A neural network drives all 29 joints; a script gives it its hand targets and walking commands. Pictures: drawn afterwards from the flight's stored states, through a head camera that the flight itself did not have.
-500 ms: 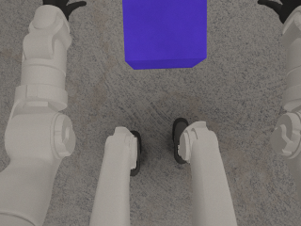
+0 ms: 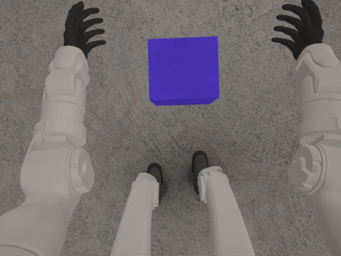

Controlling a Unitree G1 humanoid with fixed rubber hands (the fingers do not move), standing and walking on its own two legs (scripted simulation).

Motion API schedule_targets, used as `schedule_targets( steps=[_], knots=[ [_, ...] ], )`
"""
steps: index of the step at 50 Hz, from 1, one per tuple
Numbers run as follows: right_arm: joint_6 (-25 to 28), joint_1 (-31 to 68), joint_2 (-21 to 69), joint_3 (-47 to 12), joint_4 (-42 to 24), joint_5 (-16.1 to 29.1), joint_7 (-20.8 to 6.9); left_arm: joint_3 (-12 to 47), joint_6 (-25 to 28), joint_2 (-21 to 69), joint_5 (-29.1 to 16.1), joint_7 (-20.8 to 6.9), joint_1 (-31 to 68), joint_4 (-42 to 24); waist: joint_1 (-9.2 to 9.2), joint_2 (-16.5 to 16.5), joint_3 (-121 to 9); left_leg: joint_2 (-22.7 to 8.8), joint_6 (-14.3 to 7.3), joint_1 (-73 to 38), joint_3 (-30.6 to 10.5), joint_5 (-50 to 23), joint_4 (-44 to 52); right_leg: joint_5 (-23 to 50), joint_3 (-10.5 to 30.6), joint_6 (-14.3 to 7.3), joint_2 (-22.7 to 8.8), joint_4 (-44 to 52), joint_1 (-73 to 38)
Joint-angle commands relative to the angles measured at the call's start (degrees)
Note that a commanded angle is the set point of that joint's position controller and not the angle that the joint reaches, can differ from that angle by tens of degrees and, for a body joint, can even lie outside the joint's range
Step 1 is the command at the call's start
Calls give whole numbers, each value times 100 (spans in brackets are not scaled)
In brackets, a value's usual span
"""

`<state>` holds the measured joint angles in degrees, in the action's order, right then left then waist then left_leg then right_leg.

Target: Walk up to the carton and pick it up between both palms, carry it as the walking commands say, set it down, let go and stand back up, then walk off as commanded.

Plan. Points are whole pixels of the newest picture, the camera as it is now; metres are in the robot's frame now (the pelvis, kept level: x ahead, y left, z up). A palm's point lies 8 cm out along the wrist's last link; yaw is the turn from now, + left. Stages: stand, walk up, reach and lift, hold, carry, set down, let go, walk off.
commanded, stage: set down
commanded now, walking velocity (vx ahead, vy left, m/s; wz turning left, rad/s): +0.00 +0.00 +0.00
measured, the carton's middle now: (182, 75) +0.56 -0.04 -0.55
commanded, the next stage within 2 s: let go in 0.02 s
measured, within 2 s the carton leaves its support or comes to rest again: neither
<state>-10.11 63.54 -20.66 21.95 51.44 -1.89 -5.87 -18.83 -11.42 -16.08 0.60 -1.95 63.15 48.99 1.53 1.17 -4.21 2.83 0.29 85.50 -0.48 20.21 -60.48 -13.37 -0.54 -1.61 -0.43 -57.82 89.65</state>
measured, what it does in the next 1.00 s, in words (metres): rises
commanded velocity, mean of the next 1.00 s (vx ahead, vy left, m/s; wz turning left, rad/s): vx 0.00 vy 0.00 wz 0.00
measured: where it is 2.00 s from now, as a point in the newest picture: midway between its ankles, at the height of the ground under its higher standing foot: (177, 186)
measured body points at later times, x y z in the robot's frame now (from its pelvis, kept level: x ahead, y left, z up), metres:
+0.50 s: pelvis +0.05 +0.00 +0.07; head +0.24 -0.01 +0.47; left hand +0.40 +0.21 -0.03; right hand +0.38 -0.26 -0.03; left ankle +0.04 +0.12 -0.62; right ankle +0.09 -0.10 -0.62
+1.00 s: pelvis +0.08 +0.01 +0.12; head +0.11 +0.00 +0.56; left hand +0.26 +0.23 +0.04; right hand +0.24 -0.24 +0.04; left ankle +0.04 +0.12 -0.63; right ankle +0.09 -0.10 -0.63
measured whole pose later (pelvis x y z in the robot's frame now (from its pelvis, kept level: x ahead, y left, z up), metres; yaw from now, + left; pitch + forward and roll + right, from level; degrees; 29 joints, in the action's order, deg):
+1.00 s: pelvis +0.08 +0.01 +0.12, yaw -2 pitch -1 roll -1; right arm -4.7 -13.5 -12.5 3.1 23.2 -1.3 -4.2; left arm -2.8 -4.1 -11.2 1.0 -3.9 -12.4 24.9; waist 0.2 1.1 5.1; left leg 1.1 -0.9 7.1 -1.9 17.2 -25.7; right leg -11.8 -0.8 -0.7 1.2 -24.7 11.6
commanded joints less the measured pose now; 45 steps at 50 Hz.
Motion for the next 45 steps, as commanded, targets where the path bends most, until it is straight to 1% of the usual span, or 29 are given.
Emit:
schedule_targets(
  steps=[1, 4, 7, 9, 11, 13, 15, 17, 20, 24, 27, 30, 35, 37, 40, 45],
  knots=[
    [177, 1038, -647, 150, -431, -186, 6, -110, 160, -539, 163, 14, 1018, -474, 118, -164, -4779, 88, 152, -957, 121, -882, 815, 1899, 276, 138, 89, 120, -4773],
    [234, 780, -626, 170, -549, -308, 20, -120, 200, -528, 280, 73, 695, -593, 111, -192, -5113, 93, 174, -1263, 112, -1191, 860, 2249, 257, 123, 94, 155, -5136],
    [270, 132, -622, 70, -901, -441, -15, -58, 252, -470, 409, 164, -80, -928, 44, -240, -5792, 97, 214, -1690, 95, -1788, 876, 2984, 283, 95, 102, 96, -5775],
    [275, -391, -621, -51, -1330, -502, -14, 55, 289, -477, 453, 205, -621, -1316, -7, -308, -6252, 104, 239, -1984, 83, -2160, 907, 3495, 302, 96, 114, 78, -6280],
    [291, -918, -590, -184, -1816, -487, 19, 215, 328, -469, 392, 228, -1071, -1849, -18, -338, -6605, 117, 252, -2295, 79, -2440, 982, 3908, 319, 97, 125, 111, -6726],
    [307, -1375, -509, -329, -2156, -388, 52, 392, 350, -439, 262, 233, -1447, -2252, -20, -317, -6573, 118, 250, -2541, 85, -2503, 1089, 4048, 341, 87, 119, 208, -6961],
    [321, -1825, -408, -452, -2350, -252, 55, 533, 357, -348, 133, 215, -1890, -2445, -25, -267, -6222, 109, 227, -2790, 74, -2382, 1236, 3869, 357, 75, 109, 381, -6968],
    [341, -2352, -282, -551, -2445, -153, 48, 654, 376, -224, 62, 170, -2405, -2470, -28, -231, -5754, 95, 200, -3077, 48, -2241, 1410, 3590, 358, 73, 108, 604, -6898],
    [402, -3212, -63, -661, -2403, -102, 58, 751, 475, -113, 60, 73, -3156, -2332, -34, -231, -4830, 76, 163, -3402, 12, -1930, 1714, 3035, 348, 96, 119, 971, -6789],
    [586, -4058, 106, -852, -2196, -64, 128, 891, 706, 21, 77, -22, -4004, -2051, -33, -182, -3380, 12, 92, -3837, -43, -1377, 2206, 2024, 303, 109, 150, 1492, -6631],
    [716, -4708, 215, -1068, -2161, -70, 170, 1000, 859, 66, 77, -48, -4635, -1978, -54, -123, -2592, -33, 52, -4328, -85, -1172, 2563, 1563, 254, 106, 151, 1840, -6762],
    [845, -5303, 308, -1280, -2308, -66, 207, 1113, 1012, 39, 52, -56, -5195, -2037, -78, -100, -2056, -60, 31, -4853, -121, -1155, 2875, 1446, 234, 107, 137, 2144, -7132],
    [1060, -6396, 324, -1546, -2831, -13, 281, 1278, 1216, -3, 2, -80, -6316, -2433, -116, -142, -1601, -87, 35, -5723, -121, -1547, 3292, 1947, 269, 155, 130, 2567, -8131],
    [1095, -6691, 324, -1626, -3011, 29, 302, 1315, 1251, -32, -19, -92, -6635, -2577, -135, -185, -1322, -104, 24, -5946, -112, -1577, 3445, 2025, 281, 185, 128, 2733, -8472],
    [1057, -7095, 307, -1712, -3223, 90, 296, 1361, 1220, -12, -35, -117, -7005, -2742, -129, -216, -820, -136, -5, -6266, -124, -1459, 3703, 1834, 239, 215, 147, 3002, -8815],
    [826, -7400, 307, -1756, -3403, 118, 228, 1439, 999, 48, 11, -163, -7216, -2941, -117, -119, 13, -179, -33, -6635, -96, -997, 4058, 1152, 127, 232, 190, 3364, -9129]
  ],
)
